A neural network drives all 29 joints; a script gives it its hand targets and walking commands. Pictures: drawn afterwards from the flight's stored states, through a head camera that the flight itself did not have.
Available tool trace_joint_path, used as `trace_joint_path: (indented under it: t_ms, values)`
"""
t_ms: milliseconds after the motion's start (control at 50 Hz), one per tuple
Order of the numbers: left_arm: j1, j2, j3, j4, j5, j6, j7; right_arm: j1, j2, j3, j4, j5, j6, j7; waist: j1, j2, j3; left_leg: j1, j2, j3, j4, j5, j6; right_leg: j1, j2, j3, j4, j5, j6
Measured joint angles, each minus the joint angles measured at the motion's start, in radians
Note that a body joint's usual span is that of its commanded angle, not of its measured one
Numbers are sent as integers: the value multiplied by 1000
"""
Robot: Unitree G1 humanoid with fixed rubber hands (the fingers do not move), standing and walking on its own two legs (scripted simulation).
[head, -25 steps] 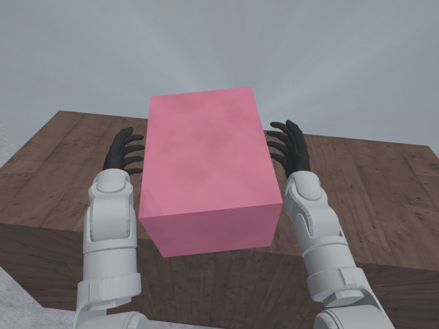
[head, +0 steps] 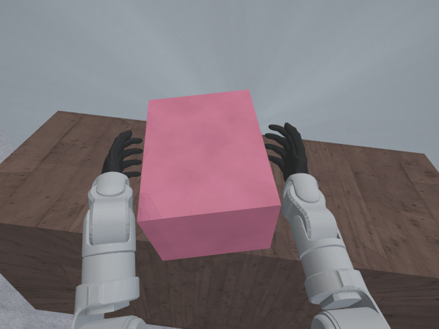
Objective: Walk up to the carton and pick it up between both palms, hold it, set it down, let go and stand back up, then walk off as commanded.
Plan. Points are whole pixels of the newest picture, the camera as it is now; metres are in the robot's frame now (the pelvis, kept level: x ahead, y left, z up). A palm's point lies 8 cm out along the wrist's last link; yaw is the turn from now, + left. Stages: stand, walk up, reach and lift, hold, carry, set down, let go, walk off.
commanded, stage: hold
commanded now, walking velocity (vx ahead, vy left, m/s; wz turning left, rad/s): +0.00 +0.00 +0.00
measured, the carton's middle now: (207, 171) +0.43 -0.01 +0.09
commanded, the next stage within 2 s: none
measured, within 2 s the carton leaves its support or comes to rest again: neither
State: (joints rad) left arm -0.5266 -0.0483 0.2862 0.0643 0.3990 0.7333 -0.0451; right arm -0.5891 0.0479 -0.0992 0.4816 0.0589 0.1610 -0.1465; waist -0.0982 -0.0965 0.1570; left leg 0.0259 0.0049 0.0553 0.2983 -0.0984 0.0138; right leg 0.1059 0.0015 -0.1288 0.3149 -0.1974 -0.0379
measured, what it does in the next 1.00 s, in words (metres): stands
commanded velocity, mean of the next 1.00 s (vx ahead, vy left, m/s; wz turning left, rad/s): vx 0.00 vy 0.00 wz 0.00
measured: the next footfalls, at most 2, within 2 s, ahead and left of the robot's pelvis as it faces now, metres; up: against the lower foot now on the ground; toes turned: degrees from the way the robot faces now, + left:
none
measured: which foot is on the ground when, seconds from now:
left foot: down 0.00-1.00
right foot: down 0.00-1.00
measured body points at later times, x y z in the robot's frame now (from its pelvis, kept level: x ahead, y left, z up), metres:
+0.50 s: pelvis +0.00 +0.00 +0.00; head -0.04 +0.03 +0.45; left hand +0.36 +0.16 +0.15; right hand +0.36 -0.15 +0.17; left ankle +0.06 +0.11 -0.75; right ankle +0.01 -0.09 -0.75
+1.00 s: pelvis +0.00 +0.01 +0.00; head -0.04 +0.04 +0.45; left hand +0.36 +0.17 +0.16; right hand +0.36 -0.14 +0.18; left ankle +0.06 +0.11 -0.75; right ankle +0.01 -0.09 -0.75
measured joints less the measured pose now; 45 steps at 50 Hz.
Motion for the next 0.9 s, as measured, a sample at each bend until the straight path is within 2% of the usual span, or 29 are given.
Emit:
trace_joint_path:
  t_ms: [140,340,480,640,840,900]
  values:
    - [-23,-3,31,-1,1,-20,-17,-10,-18,40,-32,17,5,-32,-3,23,11,-7,3,11,-14,10,2,-14,3,11,-10,13,1]
    - [32,-13,28,-71,2,-3,-24,29,-13,71,-74,43,10,-40,6,0,-12,10,9,8,-15,6,-6,9,10,9,-24,14,-5]
    - [1,-4,29,9,14,10,-36,3,12,-2,7,-8,18,-2,14,-15,-10,19,3,1,-13,8,-5,12,4,1,0,2,-6]
    - [-46,9,31,56,-4,-30,-12,-32,15,-26,16,-26,-5,-7,9,0,9,-19,2,3,-17,22,-1,-31,2,2,3,14,-4]
    - [-4,-1,29,-30,-17,-27,-5,7,-10,56,-66,38,-3,-49,1,4,-11,-27,6,11,-10,10,3,-25,6,11,-26,24,3]
    - [19,-6,24,-59,-4,-9,-13,16,-12,64,-64,44,4,-40,2,-1,-19,-7,4,13,-7,1,4,-3,5,12,-28,20,5]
